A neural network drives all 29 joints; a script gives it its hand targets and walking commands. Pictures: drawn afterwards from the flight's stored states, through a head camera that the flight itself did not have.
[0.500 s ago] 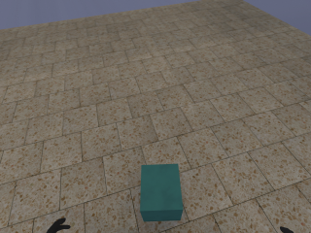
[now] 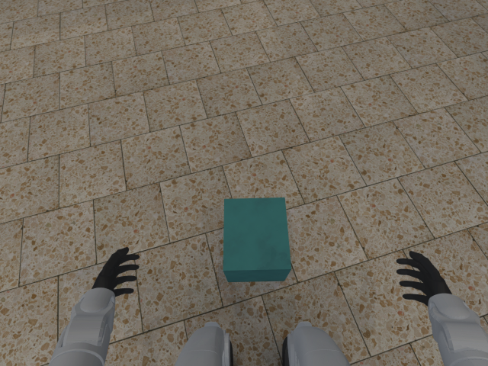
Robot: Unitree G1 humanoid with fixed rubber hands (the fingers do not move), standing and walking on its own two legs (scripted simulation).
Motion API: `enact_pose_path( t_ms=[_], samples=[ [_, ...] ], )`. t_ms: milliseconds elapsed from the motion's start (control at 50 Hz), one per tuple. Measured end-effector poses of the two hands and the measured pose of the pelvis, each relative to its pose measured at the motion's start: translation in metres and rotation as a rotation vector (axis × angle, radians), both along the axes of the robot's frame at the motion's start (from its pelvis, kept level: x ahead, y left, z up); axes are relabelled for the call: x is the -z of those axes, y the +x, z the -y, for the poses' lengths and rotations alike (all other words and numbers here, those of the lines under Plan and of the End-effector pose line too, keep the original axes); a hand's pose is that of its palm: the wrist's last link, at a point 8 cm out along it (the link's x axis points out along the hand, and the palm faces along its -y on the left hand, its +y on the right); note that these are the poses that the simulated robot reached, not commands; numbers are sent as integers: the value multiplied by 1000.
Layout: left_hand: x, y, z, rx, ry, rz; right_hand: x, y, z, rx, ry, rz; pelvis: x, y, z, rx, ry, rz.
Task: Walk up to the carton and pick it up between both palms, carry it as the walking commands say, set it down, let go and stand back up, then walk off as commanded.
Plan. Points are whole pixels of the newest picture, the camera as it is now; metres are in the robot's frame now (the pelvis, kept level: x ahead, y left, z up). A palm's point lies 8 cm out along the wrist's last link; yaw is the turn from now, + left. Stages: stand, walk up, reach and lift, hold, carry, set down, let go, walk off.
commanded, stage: reach and lift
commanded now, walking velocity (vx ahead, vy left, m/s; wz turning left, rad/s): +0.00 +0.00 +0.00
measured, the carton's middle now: (255, 241) +0.47 +0.00 -0.63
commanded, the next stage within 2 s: none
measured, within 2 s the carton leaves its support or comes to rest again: neither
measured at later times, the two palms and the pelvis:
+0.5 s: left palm (145, 235) +0.34 +0.23 -0.13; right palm (379, 227) +0.35 -0.25 -0.13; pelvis -0.06 -0.01 -0.05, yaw +1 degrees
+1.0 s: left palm (176, 191) +0.46 +0.19 -0.18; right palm (339, 184) +0.48 -0.20 -0.18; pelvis -0.05 -0.01 -0.08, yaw +1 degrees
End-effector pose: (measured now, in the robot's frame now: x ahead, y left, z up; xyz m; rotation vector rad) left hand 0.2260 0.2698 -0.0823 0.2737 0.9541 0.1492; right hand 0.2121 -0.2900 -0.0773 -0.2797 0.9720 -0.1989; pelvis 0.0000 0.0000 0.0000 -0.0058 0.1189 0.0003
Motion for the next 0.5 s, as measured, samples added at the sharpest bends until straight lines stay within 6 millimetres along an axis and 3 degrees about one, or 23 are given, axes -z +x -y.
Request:
enact_pose_path(
  t_ms=[280,500],
  samples=[
    [21,60,17,-41,-36,81,27,71,-23,-23,74,82,25,-38,0,5,17,-164],
    [45,114,37,-58,-79,144,51,139,-45,-40,111,153,45,-61,10,-12,17,-301]
  ],
)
